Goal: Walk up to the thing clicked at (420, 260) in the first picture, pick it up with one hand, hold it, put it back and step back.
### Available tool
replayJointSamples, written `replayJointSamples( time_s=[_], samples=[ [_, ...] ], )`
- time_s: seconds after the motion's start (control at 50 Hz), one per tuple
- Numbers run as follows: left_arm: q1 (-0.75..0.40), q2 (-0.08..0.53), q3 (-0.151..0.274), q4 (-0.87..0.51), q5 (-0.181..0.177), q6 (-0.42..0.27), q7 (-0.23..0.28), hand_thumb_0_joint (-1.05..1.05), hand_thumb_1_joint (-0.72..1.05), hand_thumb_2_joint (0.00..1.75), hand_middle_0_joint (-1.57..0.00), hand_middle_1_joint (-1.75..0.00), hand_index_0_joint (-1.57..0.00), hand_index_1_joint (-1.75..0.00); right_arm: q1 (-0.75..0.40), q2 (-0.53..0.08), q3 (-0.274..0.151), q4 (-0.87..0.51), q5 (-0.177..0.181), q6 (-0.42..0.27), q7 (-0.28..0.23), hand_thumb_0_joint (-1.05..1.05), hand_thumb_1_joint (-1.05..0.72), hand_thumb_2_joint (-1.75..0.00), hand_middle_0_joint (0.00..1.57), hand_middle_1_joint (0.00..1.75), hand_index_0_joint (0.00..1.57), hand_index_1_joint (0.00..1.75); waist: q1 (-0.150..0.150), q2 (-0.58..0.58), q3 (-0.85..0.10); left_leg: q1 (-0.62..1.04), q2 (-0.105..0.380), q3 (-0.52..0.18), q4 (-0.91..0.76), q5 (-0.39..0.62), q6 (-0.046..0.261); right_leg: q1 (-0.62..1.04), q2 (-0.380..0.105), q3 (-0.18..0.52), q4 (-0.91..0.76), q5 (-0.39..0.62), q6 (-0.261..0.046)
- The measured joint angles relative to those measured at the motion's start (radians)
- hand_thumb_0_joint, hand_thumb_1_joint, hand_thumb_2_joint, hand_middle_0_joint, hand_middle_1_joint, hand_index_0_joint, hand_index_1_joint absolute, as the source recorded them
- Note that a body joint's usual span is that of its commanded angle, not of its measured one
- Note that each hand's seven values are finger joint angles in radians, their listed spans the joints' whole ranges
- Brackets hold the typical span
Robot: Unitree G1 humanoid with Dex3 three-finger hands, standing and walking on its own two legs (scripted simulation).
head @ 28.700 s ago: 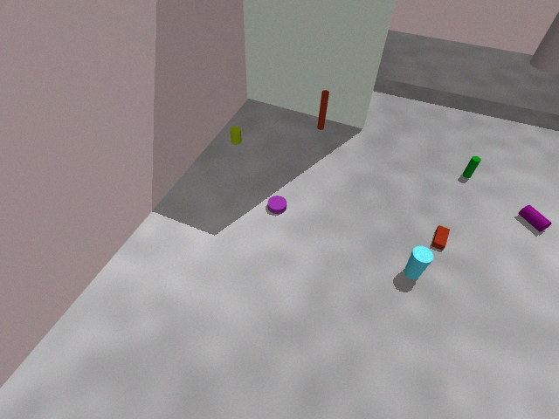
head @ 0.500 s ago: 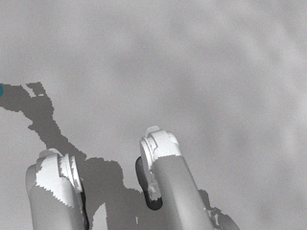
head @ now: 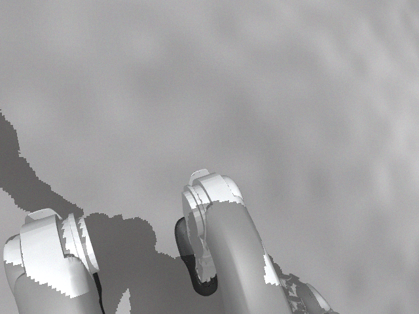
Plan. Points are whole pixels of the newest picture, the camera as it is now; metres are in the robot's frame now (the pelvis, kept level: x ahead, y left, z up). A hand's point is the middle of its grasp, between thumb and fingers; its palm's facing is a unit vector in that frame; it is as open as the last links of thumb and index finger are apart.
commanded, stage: rest palm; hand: left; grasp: from above
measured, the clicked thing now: out of the picture +0.48 +0.38 -0.25
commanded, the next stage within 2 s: close in 1.22 s
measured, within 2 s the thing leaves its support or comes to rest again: neither
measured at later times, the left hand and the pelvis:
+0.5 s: hand out of the picture +0.46 +0.37 -0.21, palm faces -0.42 -0.10 -0.90, open 14.1 cm; pelvis -0.01 +0.00 -0.01, yaw -2 degrees
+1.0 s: hand out of the picture +0.46 +0.37 -0.20, palm faces -0.44 -0.12 -0.89, open 14.2 cm; pelvis -0.01 +0.00 -0.01, yaw -2 degrees
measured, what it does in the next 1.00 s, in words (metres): stands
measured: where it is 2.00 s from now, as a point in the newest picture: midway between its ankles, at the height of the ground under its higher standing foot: (149, 290)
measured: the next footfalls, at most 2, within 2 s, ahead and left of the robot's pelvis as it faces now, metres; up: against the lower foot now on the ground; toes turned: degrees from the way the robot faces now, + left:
none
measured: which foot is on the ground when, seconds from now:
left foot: down 0.00-1.00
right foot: down 0.00-1.00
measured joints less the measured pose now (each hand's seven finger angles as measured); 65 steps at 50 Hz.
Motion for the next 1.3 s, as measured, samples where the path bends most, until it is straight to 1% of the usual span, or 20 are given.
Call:
replayJointSamples(
  time_s=[0.06, 0.1, 0.14, 0.18, 0.26, 0.36, 0.42, 0.52, 0.58, 0.62, 0.7, 0.82, 0.9, 0.98, 1.08, 1.16, 1.22, 1.3],
  samples=[
    [0.003, -0.001, -0.023, 0.021, -0.022, -0.006, -0.036, 0.0, -0.56, 0.98, -0.08, -1.06, -0.08, -1.05, -0.017, -0.01, 0.003, -0.006, 0.001, 0.013, 0.002, 0.0, -0.93, -0.9, 0.2, 0.3, 0.21, 0.3, 0.006, 0.005, 0.002, 0.009, -0.002, -0.002, -0.002, 0.005, 0.001, 0.012, -0.001, -0.003, -0.004, 0.003, 0.001],
    [0.007, 0.001, -0.038, 0.041, -0.026, -0.021, -0.052, 0.0, -0.56, 0.98, -0.08, -1.05, -0.08, -1.05, -0.027, -0.014, 0.009, -0.012, 0.0, 0.02, 0.001, 0.0, -0.93, -0.9, 0.2, 0.3, 0.21, 0.3, 0.008, 0.001, 0.009, 0.016, -0.002, -0.005, -0.002, 0.01, 0.002, 0.02, -0.001, -0.005, -0.007, 0.008, 0.001],
    [0.007, 0.0, -0.053, 0.058, -0.027, -0.045, -0.057, 0.0, -0.55, 0.98, -0.08, -1.05, -0.08, -1.05, -0.034, -0.017, 0.019, -0.015, -0.002, 0.022, -0.002, 0.0, -0.93, -0.9, 0.2, 0.3, 0.21, 0.3, 0.011, -0.008, 0.018, 0.023, -0.002, -0.009, -0.002, 0.015, 0.001, 0.027, 0.001, -0.009, -0.008, 0.015, -0.001],
    [0.002, 0.002, -0.054, 0.069, -0.021, -0.079, -0.035, 0.0, -0.55, 0.97, -0.09, -1.05, -0.08, -1.05, -0.04, -0.02, 0.035, -0.014, -0.006, 0.023, -0.005, 0.0, -0.93, -0.9, 0.2, 0.3, 0.2, 0.3, 0.012, -0.021, 0.025, 0.027, -0.002, -0.015, 0.002, 0.02, -0.001, 0.032, 0.003, -0.013, -0.008, 0.022, -0.002],
    [-0.028, 0.03, -0.066, 0.12, 0.02, -0.117, 0.028, 0.0, -0.54, 0.96, -0.08, -1.05, -0.08, -1.05, -0.047, -0.021, 0.06, -0.007, -0.019, 0.018, -0.009, 0.0, -0.92, -0.9, 0.2, 0.3, 0.21, 0.3, 0.004, -0.042, 0.029, 0.026, -0.002, -0.026, 0.016, 0.026, -0.003, 0.031, 0.008, -0.022, 0.001, 0.031, -0.006],
    [-0.06, 0.06, -0.082, 0.182, 0.056, -0.118, 0.087, 0.0, -0.53, 0.97, -0.07, -1.05, -0.08, -1.05, -0.041, -0.015, 0.077, -0.001, -0.033, -0.001, -0.015, 0.0, -0.92, -0.9, 0.2, 0.3, 0.21, 0.3, -0.01, -0.052, 0.034, 0.015, -0.001, -0.032, 0.035, 0.026, -0.001, 0.022, 0.013, -0.026, 0.013, 0.036, -0.013],
    [-0.071, 0.067, -0.089, 0.2, 0.061, -0.099, 0.113, 0.0, -0.53, 0.97, -0.07, -1.05, -0.09, -1.05, -0.034, -0.01, 0.087, -0.001, -0.039, -0.015, -0.015, 0.0, -0.92, -0.9, 0.2, 0.3, 0.21, 0.3, -0.017, -0.054, 0.039, 0.009, 0.0, -0.034, 0.042, 0.026, 0.0, 0.017, 0.016, -0.027, 0.017, 0.037, -0.01],
    [-0.071, 0.068, -0.09, 0.198, 0.043, -0.06, 0.125, 0.0, -0.54, 0.98, -0.07, -1.05, -0.09, -1.05, -0.02, 0.003, 0.103, 0.003, -0.041, -0.035, -0.012, 0.0, -0.92, -0.9, 0.2, 0.3, 0.21, 0.3, -0.026, -0.053, 0.04, 0.002, 0.003, -0.038, 0.049, 0.022, 0.001, 0.009, 0.019, -0.029, 0.02, 0.037, -0.005],
    [-0.063, 0.061, -0.094, 0.191, 0.023, -0.039, 0.123, 0.0, -0.54, 0.98, -0.07, -1.04, -0.09, -1.05, -0.013, 0.011, 0.107, 0.003, -0.039, -0.043, -0.01, 0.0, -0.92, -0.9, 0.2, 0.3, 0.21, 0.3, -0.029, -0.048, 0.039, 0.0, 0.003, -0.04, 0.051, 0.019, 0.001, 0.007, 0.02, -0.03, 0.021, 0.036, -0.004],
    [-0.055, 0.058, -0.095, 0.183, 0.008, -0.028, 0.114, 0.0, -0.54, 0.98, -0.06, -1.04, -0.09, -1.05, -0.01, 0.013, 0.11, 0.001, -0.037, -0.046, -0.009, 0.0, -0.92, -0.9, 0.2, 0.3, 0.21, 0.3, -0.03, -0.045, 0.039, 0.0, 0.004, -0.04, 0.051, 0.017, 0.0, 0.007, 0.02, -0.03, 0.021, 0.035, -0.004],
    [-0.036, 0.051, -0.088, 0.163, -0.01, -0.021, 0.089, 0.0, -0.55, 0.98, -0.06, -1.04, -0.08, -1.05, -0.007, 0.013, 0.111, -0.002, -0.034, -0.046, -0.007, 0.0, -0.93, -0.9, 0.2, 0.3, 0.21, 0.3, -0.027, -0.033, 0.039, 0.0, 0.003, -0.041, 0.049, 0.015, 0.0, 0.008, 0.018, -0.031, 0.018, 0.032, 0.0],
    [-0.021, 0.038, -0.098, 0.134, -0.035, -0.024, 0.062, 0.0, -0.56, 0.99, -0.05, -1.04, -0.08, -1.05, -0.014, 0.009, 0.107, -0.001, -0.029, -0.044, -0.004, 0.0, -0.93, -0.9, 0.2, 0.3, 0.21, 0.3, -0.018, -0.031, 0.038, 0.008, 0.003, -0.039, 0.044, 0.011, -0.002, 0.014, 0.017, -0.03, 0.016, 0.029, 0.003],
    [-0.02, 0.036, -0.1, 0.131, -0.034, -0.036, 0.058, 0.0, -0.57, 1.0, -0.05, -1.04, -0.08, -1.05, -0.021, 0.002, 0.104, -0.001, -0.028, -0.037, -0.004, 0.0, -0.93, -0.91, 0.2, 0.3, 0.21, 0.3, -0.014, -0.031, 0.037, 0.012, 0.002, -0.041, 0.042, 0.01, -0.003, 0.019, 0.015, -0.032, 0.013, 0.027, 0.006],
    [-0.026, 0.035, -0.11, 0.137, -0.031, -0.047, 0.063, 0.0, -0.57, 1.02, -0.06, -1.05, -0.08, -1.06, -0.028, -0.005, 0.102, -0.006, -0.028, -0.033, -0.003, 0.0, -0.93, -0.91, 0.2, 0.3, 0.21, 0.3, -0.013, -0.034, 0.034, 0.014, 0.001, -0.041, 0.041, 0.009, -0.004, 0.022, 0.014, -0.032, 0.012, 0.025, 0.002],
    [-0.039, 0.038, -0.116, 0.149, -0.019, -0.054, 0.076, 0.0, -0.55, 1.04, -0.07, -1.06, -0.08, -1.08, -0.032, -0.01, 0.104, -0.01, -0.031, -0.031, -0.003, 0.0, -0.93, -0.91, 0.2, 0.3, 0.21, 0.3, -0.014, -0.04, 0.034, 0.016, 0.0, -0.041, 0.039, 0.011, -0.006, 0.023, 0.012, -0.033, 0.012, 0.025, -0.004],
    [-0.042, 0.04, -0.113, 0.151, -0.01, -0.054, 0.083, 0.0, -0.53, 1.06, -0.07, -1.08, -0.09, -1.1, -0.033, -0.01, 0.106, -0.011, -0.033, -0.031, -0.003, 0.0, -0.93, -0.91, 0.2, 0.3, 0.2, 0.3, -0.014, -0.042, 0.034, 0.016, -0.001, -0.042, 0.038, 0.011, -0.007, 0.022, 0.012, -0.034, 0.011, 0.027, -0.002],
    [-0.047, 0.042, -0.118, 0.16, -0.012, -0.051, 0.092, 0.0, -0.52, 1.07, -0.07, -1.1, -0.1, -1.12, -0.033, -0.009, 0.107, -0.009, -0.035, -0.032, -0.002, 0.0, -0.93, -0.91, 0.2, 0.3, 0.2, 0.3, -0.016, -0.043, 0.036, 0.015, -0.001, -0.042, 0.038, 0.012, -0.007, 0.022, 0.012, -0.033, 0.011, 0.027, 0.0],
    [-0.051, 0.05, -0.113, 0.161, -0.013, -0.048, 0.09, 0.0, -0.5, 1.08, -0.07, -1.12, -0.11, -1.13, -0.033, -0.007, 0.112, -0.011, -0.035, -0.035, -0.003, 0.0, -0.93, -0.91, 0.2, 0.3, 0.21, 0.3, -0.02, -0.045, 0.042, 0.014, -0.001, -0.042, 0.039, 0.015, -0.006, 0.02, 0.012, -0.033, 0.012, 0.031, 0.0]
  ],
)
